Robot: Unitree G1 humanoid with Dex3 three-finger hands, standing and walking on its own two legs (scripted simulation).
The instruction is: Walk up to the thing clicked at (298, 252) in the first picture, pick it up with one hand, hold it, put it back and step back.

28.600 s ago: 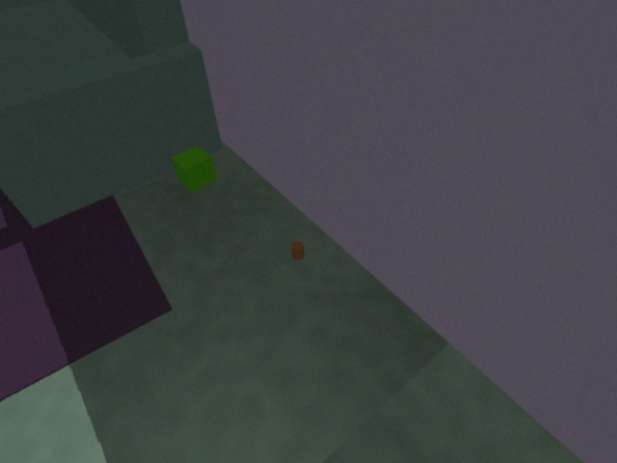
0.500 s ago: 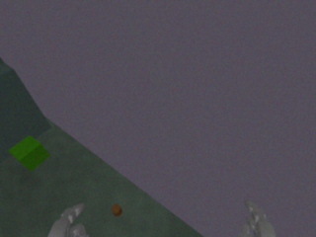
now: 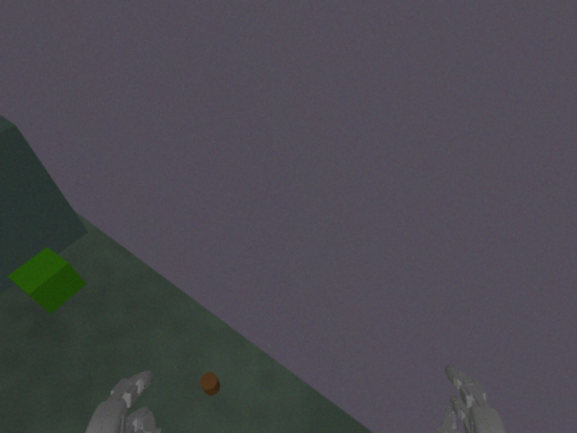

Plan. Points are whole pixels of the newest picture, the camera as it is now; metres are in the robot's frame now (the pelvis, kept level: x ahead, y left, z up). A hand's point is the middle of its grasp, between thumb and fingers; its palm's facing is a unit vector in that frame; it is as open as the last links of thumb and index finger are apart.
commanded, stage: home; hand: left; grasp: from above
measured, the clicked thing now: (210, 383) +0.41 +0.24 -0.68
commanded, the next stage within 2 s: stand in 0.68 s
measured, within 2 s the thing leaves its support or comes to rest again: neither
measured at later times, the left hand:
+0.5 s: hand out of the picture +0.17 +0.18 -0.05, palm faces +0.02 -0.98 -0.21, open 7.4 cm
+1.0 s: hand out of the picture +0.14 +0.23 -0.10, palm faces +0.01 -0.94 -0.34, open 7.4 cm
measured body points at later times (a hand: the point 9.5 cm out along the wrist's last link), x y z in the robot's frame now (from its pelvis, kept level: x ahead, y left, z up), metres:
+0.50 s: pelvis +0.00 +0.00 +0.00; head +0.03 +0.01 +0.45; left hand +0.16 +0.23 -0.03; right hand +0.14 -0.25 -0.07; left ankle +0.01 +0.13 -0.68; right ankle +0.00 -0.13 -0.68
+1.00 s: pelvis -0.01 +0.01 +0.02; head +0.03 +0.01 +0.47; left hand +0.14 +0.28 -0.07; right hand +0.12 -0.26 -0.09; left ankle +0.01 +0.12 -0.68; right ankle +0.00 -0.13 -0.68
